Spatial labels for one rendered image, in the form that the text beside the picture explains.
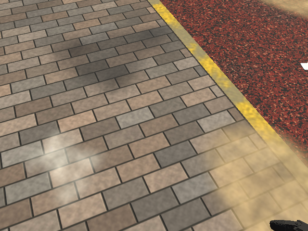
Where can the right robot hand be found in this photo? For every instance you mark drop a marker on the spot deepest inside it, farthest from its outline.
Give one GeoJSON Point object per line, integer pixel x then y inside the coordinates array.
{"type": "Point", "coordinates": [288, 225]}

